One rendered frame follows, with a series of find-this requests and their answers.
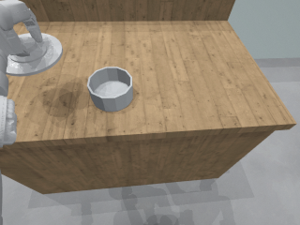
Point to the pot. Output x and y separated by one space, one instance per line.
110 88

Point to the left robot upper arm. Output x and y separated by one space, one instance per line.
8 133

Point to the knob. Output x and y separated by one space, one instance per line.
29 43

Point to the left robot hand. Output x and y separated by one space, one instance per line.
21 14

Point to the table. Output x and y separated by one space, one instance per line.
200 101

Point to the lid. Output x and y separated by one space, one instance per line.
45 56

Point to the robot left forearm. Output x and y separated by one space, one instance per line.
6 24

